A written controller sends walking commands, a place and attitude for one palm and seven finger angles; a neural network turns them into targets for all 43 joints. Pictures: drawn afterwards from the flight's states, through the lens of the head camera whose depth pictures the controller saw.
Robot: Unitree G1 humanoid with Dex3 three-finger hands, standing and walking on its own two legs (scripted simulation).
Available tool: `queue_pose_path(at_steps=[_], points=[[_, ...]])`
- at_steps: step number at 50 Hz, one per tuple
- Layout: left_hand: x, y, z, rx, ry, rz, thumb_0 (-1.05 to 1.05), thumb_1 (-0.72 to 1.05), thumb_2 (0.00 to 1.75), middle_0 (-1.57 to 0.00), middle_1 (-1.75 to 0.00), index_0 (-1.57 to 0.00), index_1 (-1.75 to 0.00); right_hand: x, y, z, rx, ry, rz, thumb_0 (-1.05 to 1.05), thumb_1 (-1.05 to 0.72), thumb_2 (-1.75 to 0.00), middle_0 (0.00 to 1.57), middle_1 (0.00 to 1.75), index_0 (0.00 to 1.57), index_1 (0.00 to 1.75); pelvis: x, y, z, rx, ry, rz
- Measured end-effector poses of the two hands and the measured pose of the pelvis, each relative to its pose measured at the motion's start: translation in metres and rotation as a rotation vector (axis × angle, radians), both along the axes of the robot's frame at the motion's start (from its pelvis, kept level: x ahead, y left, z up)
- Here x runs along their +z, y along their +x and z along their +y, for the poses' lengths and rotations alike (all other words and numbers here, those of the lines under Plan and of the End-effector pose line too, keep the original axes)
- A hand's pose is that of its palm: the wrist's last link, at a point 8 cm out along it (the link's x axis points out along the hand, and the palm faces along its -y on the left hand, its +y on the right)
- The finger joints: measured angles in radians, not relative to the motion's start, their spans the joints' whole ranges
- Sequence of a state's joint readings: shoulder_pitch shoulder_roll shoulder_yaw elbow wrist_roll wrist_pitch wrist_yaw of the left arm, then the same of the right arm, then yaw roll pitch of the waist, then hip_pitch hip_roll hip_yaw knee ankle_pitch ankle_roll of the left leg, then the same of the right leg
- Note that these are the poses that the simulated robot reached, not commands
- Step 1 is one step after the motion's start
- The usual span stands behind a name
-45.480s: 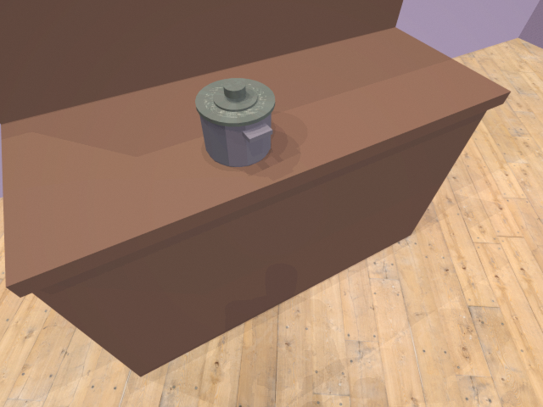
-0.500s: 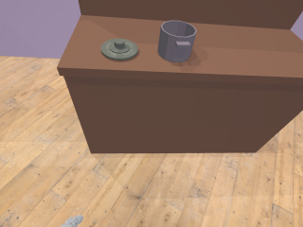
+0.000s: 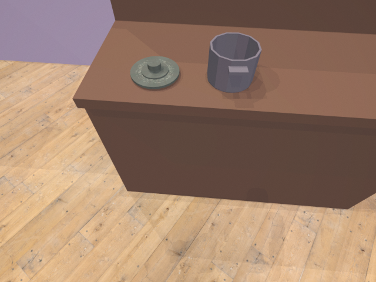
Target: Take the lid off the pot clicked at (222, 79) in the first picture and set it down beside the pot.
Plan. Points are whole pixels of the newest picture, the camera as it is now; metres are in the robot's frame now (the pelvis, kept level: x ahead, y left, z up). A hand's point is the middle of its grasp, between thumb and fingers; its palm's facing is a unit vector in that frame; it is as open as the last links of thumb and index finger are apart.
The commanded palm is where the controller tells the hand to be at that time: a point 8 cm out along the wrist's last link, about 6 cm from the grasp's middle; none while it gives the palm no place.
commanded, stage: let the arm hang, fingers relaxed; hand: left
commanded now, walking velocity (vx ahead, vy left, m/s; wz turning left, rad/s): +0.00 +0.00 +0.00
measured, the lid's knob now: (154, 64) +0.71 +0.14 +0.03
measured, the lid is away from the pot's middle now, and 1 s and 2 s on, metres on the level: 0.24 0.24 0.24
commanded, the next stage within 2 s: look to check the result in 0.46 s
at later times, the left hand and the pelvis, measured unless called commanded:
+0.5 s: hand out of the picture +0.07 +0.18 -0.18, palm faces +0.03 -0.98 -0.20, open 7.3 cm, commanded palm none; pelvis +0.03 +0.00 +0.00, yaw +0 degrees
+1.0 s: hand out of the picture +0.08 +0.20 -0.19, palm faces +0.04 -0.98 -0.19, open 7.3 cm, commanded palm none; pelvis +0.05 +0.03 +0.00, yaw -1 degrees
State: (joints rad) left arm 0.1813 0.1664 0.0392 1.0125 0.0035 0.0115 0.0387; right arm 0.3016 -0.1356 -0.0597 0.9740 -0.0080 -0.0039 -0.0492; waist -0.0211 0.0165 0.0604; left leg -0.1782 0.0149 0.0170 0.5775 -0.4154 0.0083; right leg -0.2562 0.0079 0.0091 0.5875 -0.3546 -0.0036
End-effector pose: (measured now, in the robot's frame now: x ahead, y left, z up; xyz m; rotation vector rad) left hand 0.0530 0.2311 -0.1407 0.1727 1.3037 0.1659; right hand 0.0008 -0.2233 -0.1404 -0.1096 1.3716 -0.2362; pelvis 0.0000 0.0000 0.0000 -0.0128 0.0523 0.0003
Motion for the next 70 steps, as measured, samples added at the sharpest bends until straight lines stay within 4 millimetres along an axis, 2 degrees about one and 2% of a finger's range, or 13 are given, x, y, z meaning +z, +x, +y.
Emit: queue_pose_path(at_steps=[6, 11, 17, 22, 30, 34, 37, 44, 51, 60, 63, 66, 70], points=[[-0.001, 0.009, -0.013, 0.003, -0.012, -0.001, 0.0, 0.92, 0.9, -0.2, -0.3, -0.2, -0.3, 0.0, 0.037, -0.01, 0.006, -0.003, -0.052, 0.01, -0.93, -0.9, 0.2, 0.3, 0.2, 0.29, 0.0, 0.016, -0.006, -0.005, 0.008, 0.002], [-0.006, 0.012, -0.015, 0.014, -0.019, 0.015, 0.0, 0.93, 0.9, -0.2, -0.3, -0.21, -0.3, 0.0, 0.049, -0.012, 0.012, -0.015, -0.046, 0.01, -0.93, -0.9, 0.2, 0.3, 0.2, 0.29, -0.001, 0.023, -0.007, 0.004, -0.004, 0.002], [-0.003, 0.009, -0.01, 0.025, -0.017, 0.038, 0.0, 0.93, 0.9, -0.2, -0.3, -0.21, -0.3, 0.007, 0.044, -0.011, -0.001, -0.02, -0.016, 0.0, -0.93, -0.9, 0.2, 0.3, 0.2, 0.29, 0.004, 0.03, -0.007, -0.002, 0.002, -0.014], [-0.011, 0.008, -0.006, 0.019, -0.018, 0.062, 0.0, 0.92, 0.9, -0.2, -0.3, -0.2, -0.3, -0.002, 0.029, -0.005, -0.011, -0.015, 0.036, 0.0, -0.92, -0.9, 0.2, 0.3, 0.2, 0.29, -0.004, 0.034, -0.003, 0.002, -0.015, 0.002], [-0.005, 0.007, -0.001, 0.027, -0.025, 0.076, 0.0, 0.92, 0.9, -0.2, -0.3, -0.2, -0.3, 0.008, 0.007, 0.013, -0.048, 0.001, 0.094, 0.01, -0.91, -0.9, 0.2, 0.3, 0.2, 0.29, 0.005, 0.039, 0.004, -0.006, -0.008, -0.019], [-0.013, 0.009, 0.004, 0.022, -0.03, 0.078, 0.0, 0.92, 0.9, -0.2, -0.3, -0.2, -0.3, 0.0, -0.001, 0.022, -0.044, 0.008, 0.12, 0.01, -0.91, -0.9, 0.2, 0.3, 0.2, 0.29, -0.004, 0.04, 0.01, 0.002, -0.022, 0.009], [-0.015, 0.01, 0.006, 0.019, -0.029, 0.095, 0.0, 0.93, 0.9, -0.2, -0.3, -0.2, -0.3, 0.001, -0.004, 0.032, -0.052, 0.017, 0.146, 0.01, -0.91, -0.9, 0.2, 0.3, 0.2, 0.29, -0.002, 0.038, 0.013, -0.01, -0.017, 0.003], [-0.004, 0.018, 0.014, 0.027, -0.034, 0.086, 0.0, 0.93, 0.9, -0.2, -0.3, -0.2, -0.3, 0.012, -0.002, 0.046, -0.077, 0.019, 0.129, 0.01, -0.91, -0.9, 0.2, 0.3, 0.2, 0.29, 0.008, 0.051, 0.023, -0.012, -0.026, -0.009], [-0.018, 0.026, 0.02, 0.029, -0.034, 0.087, 0.0, 0.93, 0.9, -0.2, -0.3, -0.2, -0.3, 0.001, 0.002, 0.056, -0.067, 0.019, 0.165, 0.0, -0.91, -0.9, 0.2, 0.3, 0.2, 0.29, -0.005, 0.054, 0.03, -0.017, -0.026, 0.02], [-0.001, 0.024, 0.036, 0.048, -0.042, 0.112, 0.0, 0.92, 0.9, -0.2, -0.3, -0.2, -0.3, 0.02, 0.029, 0.063, -0.073, -0.007, 0.101, 0.0, -0.91, -0.9, 0.2, 0.3, 0.2, 0.29, 0.013, 0.074, 0.047, -0.023, -0.03, -0.015], [-0.005, 0.027, 0.041, 0.037, -0.04, 0.132, 0.0, 0.92, 0.9, -0.2, -0.3, -0.2, -0.3, 0.017, 0.033, 0.068, -0.061, -0.009, 0.098, 0.0, -0.91, -0.9, 0.2, 0.3, 0.2, 0.29, 0.009, 0.079, 0.052, -0.02, -0.042, -0.008], [-0.013, 0.035, 0.044, 0.039, -0.037, 0.132, 0.0, 0.91, 0.9, -0.2, -0.3, -0.2, -0.3, 0.011, 0.03, 0.074, -0.051, 0.004, 0.146, 0.0, -0.91, -0.9, 0.2, 0.3, 0.2, 0.29, 0.001, 0.084, 0.052, -0.01, -0.034, -0.012], [-0.019, 0.041, 0.045, 0.065, -0.041, 0.117, 0.0, 0.91, 0.9, -0.2, -0.3, -0.2, -0.3, 0.003, 0.032, 0.079, -0.067, 0.02, 0.208, 0.0, -0.91, -0.9, 0.2, 0.3, 0.2, 0.29, -0.006, 0.098, 0.056, -0.009, -0.039, 0.0]])
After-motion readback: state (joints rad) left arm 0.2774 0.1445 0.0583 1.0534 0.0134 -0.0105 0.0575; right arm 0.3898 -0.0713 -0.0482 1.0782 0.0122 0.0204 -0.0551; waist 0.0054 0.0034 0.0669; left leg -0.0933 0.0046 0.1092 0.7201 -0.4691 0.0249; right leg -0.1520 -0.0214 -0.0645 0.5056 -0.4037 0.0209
